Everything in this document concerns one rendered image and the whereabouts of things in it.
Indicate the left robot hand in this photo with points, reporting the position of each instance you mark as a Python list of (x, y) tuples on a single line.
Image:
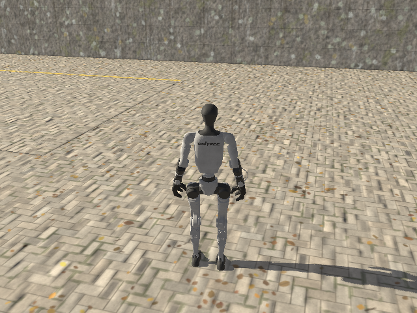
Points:
[(176, 188)]

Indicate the robot right upper arm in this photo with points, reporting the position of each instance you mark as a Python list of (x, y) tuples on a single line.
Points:
[(232, 149)]

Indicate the robot left upper arm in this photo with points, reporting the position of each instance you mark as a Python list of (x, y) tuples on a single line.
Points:
[(185, 149)]

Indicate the robot right thigh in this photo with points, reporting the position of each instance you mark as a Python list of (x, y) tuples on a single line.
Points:
[(223, 202)]

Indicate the robot left forearm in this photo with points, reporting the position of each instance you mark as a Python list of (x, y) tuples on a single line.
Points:
[(178, 174)]

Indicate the robot left foot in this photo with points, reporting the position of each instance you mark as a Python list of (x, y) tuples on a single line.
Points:
[(195, 260)]

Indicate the robot right forearm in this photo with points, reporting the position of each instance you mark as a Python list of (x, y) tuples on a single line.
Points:
[(238, 175)]

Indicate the right robot hand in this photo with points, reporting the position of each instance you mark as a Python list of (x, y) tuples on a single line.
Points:
[(241, 190)]

